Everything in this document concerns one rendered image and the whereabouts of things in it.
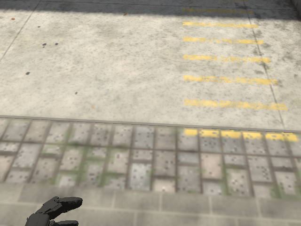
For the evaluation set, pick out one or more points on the left robot hand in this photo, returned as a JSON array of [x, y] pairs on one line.
[[52, 209]]

